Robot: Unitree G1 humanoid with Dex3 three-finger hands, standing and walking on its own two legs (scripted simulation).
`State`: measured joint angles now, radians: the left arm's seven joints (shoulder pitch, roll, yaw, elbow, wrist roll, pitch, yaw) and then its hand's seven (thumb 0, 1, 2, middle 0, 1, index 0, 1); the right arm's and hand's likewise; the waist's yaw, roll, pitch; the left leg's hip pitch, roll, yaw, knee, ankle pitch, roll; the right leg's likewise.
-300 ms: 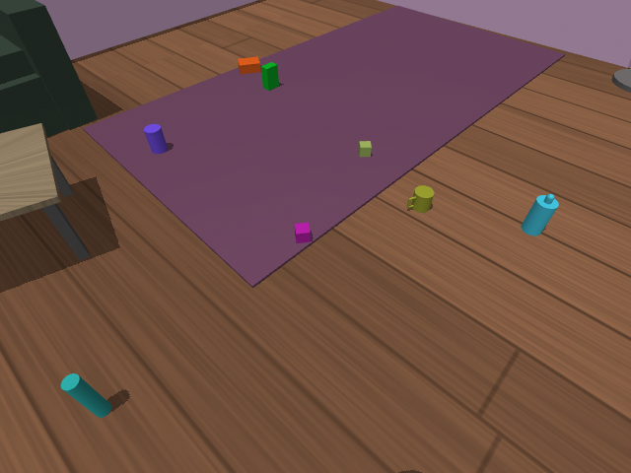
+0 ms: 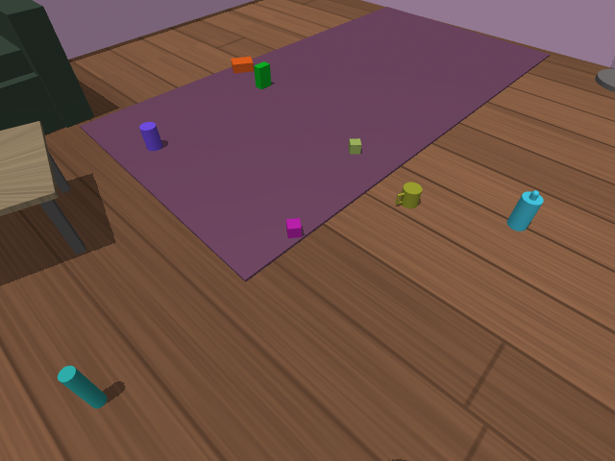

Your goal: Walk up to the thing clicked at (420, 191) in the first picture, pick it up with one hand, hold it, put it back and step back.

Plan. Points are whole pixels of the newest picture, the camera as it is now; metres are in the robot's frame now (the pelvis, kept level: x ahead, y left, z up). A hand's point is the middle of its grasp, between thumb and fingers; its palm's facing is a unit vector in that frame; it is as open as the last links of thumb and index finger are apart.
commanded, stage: stand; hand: left
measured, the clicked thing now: (407, 196) +1.38 -0.49 -0.74
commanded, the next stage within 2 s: walk up in 0.82 s
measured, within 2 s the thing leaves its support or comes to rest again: neither
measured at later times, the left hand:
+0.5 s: hand out of the picture +0.08 +0.25 -0.15, palm faces -0.02 -0.94 -0.34, open 7.4 cm
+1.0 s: hand out of the picture +0.11 +0.25 -0.14, palm faces -0.19 -0.91 -0.36, open 7.4 cm
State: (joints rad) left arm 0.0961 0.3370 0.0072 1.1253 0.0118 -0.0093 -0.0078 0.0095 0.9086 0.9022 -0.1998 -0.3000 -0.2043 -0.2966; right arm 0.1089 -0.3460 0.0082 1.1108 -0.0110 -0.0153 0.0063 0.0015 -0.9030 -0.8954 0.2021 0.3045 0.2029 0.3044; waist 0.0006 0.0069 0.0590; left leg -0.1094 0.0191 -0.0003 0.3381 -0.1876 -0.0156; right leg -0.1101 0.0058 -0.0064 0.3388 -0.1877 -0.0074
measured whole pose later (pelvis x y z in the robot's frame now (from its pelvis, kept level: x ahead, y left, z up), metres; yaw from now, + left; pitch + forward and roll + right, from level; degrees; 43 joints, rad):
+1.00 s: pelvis +0.02 -0.01 +0.00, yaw -10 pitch -1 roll +1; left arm 0.22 0.38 0.08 1.03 0.04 0.03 -0.10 0.01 0.91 0.90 -0.20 -0.30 -0.20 -0.30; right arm 0.16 -0.41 -0.09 0.94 -0.05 -0.07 0.05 0.00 -0.90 -0.89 0.21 0.31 0.21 0.30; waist -0.02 0.04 0.05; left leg -0.07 0.08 0.17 0.37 -0.27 0.00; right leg -0.41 -0.04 -0.02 0.82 -0.39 -0.02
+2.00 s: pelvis +0.46 -0.09 -0.02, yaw -46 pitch -1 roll +1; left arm 0.19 0.41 0.05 0.89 -0.02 -0.04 -0.01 0.01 0.91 0.90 -0.20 -0.30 -0.20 -0.30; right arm 0.42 -0.41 -0.09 0.81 -0.06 -0.02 0.08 0.00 -0.90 -0.90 0.20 0.30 0.20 0.30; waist -0.13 0.04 0.07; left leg -0.06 -0.01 0.29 0.44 -0.38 0.06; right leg -0.49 -0.04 -0.08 0.70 -0.20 -0.03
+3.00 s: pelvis +0.83 -0.15 -0.04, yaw -62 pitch -4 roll -1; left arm 0.28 0.39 0.05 0.82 0.01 -0.08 0.09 0.01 0.90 0.90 -0.21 -0.30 -0.21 -0.30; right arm 0.32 -0.42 -0.07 0.76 -0.06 0.09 0.07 0.01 -0.90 -0.90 0.20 0.30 0.20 0.30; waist -0.04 0.14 0.12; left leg -0.45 0.03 0.02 1.21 -0.53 0.00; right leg -0.41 0.02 -0.10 0.74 -0.27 -0.07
